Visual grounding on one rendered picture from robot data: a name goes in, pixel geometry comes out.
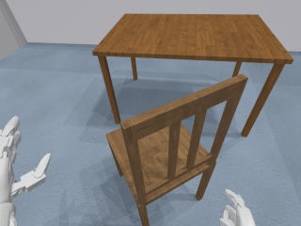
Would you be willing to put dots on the left robot forearm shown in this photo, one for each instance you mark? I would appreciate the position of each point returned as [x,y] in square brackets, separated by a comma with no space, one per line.
[7,213]

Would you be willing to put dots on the robot right hand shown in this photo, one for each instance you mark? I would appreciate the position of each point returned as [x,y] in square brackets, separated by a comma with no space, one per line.
[242,216]

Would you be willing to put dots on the chair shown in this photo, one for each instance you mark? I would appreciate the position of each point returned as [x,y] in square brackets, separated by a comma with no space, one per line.
[156,153]

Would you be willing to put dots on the table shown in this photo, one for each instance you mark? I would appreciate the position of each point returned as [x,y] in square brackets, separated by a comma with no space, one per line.
[211,37]

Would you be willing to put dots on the robot left hand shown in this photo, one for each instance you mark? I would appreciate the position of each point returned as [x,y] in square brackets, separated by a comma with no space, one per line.
[9,141]

